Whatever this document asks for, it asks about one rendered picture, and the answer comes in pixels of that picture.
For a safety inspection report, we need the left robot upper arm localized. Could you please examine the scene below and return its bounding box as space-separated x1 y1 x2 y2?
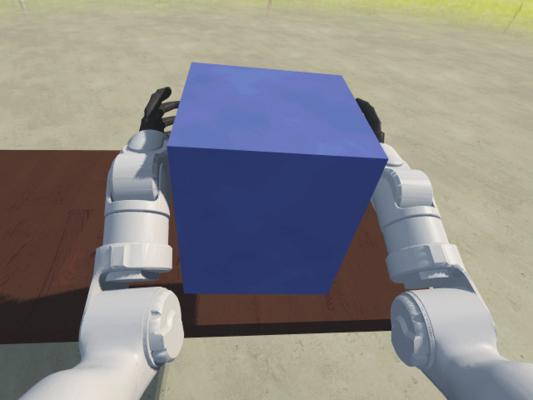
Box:
18 287 184 400

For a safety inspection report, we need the carton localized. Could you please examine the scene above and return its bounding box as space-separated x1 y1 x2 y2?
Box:
167 62 389 294

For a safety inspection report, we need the right robot forearm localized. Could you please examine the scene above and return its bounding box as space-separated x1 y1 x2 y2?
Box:
370 143 498 347

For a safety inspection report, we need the table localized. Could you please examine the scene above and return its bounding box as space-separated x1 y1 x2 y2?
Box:
0 150 429 344

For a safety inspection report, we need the right robot upper arm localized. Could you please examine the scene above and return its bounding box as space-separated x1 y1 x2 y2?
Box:
391 287 533 400

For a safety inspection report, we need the right robot hand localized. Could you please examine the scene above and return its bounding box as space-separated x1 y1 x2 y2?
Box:
356 98 385 143

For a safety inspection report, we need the left robot forearm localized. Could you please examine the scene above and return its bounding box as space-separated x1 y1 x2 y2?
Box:
79 129 172 356

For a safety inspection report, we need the left robot hand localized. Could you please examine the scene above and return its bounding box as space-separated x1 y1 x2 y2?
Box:
139 87 180 138

